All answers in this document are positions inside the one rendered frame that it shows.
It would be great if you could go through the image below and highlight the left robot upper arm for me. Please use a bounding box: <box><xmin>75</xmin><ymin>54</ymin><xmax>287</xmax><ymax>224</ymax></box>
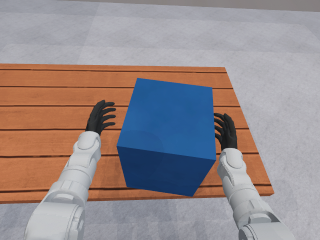
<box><xmin>25</xmin><ymin>202</ymin><xmax>86</xmax><ymax>240</ymax></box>

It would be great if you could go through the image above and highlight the robot right forearm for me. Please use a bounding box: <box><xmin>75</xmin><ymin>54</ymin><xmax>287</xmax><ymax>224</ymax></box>
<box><xmin>217</xmin><ymin>148</ymin><xmax>296</xmax><ymax>240</ymax></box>

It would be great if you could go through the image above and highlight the right robot upper arm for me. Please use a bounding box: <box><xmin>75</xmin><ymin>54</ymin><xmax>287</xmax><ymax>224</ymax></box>
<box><xmin>238</xmin><ymin>222</ymin><xmax>295</xmax><ymax>240</ymax></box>

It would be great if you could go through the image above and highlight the table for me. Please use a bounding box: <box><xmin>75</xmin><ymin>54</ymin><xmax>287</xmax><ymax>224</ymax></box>
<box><xmin>0</xmin><ymin>63</ymin><xmax>275</xmax><ymax>204</ymax></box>

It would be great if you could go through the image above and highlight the right robot hand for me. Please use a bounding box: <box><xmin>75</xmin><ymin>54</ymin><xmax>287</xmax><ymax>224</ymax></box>
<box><xmin>214</xmin><ymin>113</ymin><xmax>238</xmax><ymax>151</ymax></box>

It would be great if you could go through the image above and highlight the carton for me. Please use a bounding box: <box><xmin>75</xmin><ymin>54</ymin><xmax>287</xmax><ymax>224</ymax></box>
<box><xmin>116</xmin><ymin>78</ymin><xmax>217</xmax><ymax>197</ymax></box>

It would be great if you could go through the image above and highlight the left robot hand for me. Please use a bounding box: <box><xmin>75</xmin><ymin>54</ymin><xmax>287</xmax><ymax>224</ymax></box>
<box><xmin>85</xmin><ymin>100</ymin><xmax>116</xmax><ymax>136</ymax></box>

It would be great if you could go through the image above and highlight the robot left forearm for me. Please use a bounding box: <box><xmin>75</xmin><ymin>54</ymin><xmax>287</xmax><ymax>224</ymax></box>
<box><xmin>23</xmin><ymin>131</ymin><xmax>101</xmax><ymax>240</ymax></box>

